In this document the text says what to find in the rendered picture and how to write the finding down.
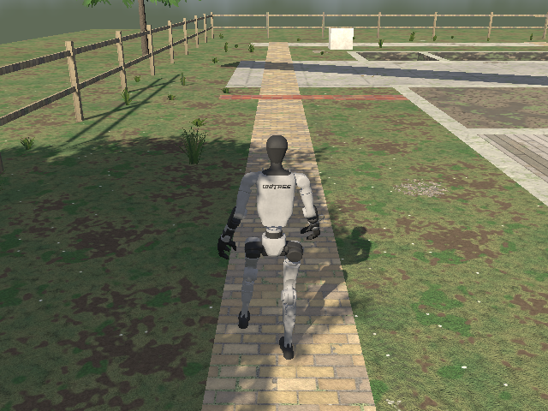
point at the left robot forearm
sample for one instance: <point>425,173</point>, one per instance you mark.
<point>230,227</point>

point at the right robot foot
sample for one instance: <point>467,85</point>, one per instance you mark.
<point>288,352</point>

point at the robot right upper arm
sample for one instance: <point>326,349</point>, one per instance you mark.
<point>302,181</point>

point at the right robot forearm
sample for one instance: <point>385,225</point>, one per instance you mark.
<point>314,221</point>

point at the robot foot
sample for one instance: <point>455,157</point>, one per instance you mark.
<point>288,352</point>
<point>243,322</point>

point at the left robot foot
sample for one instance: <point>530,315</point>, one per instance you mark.
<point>243,322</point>

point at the robot left hand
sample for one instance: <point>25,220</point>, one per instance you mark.
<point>221,246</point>

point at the robot right hand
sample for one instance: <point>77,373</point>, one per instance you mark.
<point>312,236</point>

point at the robot left upper arm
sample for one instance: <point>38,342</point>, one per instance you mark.
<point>243,195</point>

